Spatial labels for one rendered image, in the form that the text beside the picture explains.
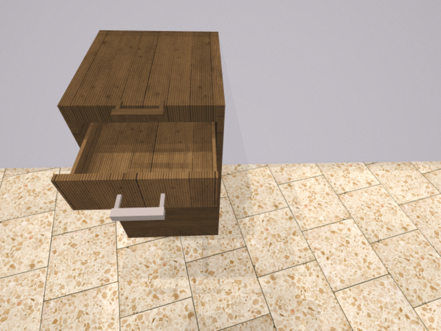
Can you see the drawer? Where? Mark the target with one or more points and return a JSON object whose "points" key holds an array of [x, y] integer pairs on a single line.
{"points": [[140, 161]]}

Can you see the handle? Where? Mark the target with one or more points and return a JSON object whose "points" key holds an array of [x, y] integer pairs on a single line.
{"points": [[151, 114], [137, 214]]}

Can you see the cabinet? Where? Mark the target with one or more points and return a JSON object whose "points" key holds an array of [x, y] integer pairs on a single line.
{"points": [[179, 71]]}

